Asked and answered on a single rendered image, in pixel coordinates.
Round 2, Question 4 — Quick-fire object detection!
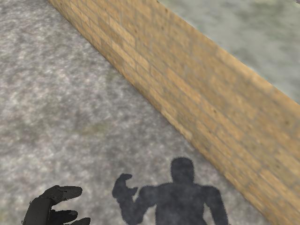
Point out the left robot hand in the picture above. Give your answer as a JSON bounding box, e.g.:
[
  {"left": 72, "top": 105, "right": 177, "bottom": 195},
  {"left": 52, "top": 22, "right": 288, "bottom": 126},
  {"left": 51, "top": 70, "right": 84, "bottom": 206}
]
[{"left": 22, "top": 185, "right": 91, "bottom": 225}]

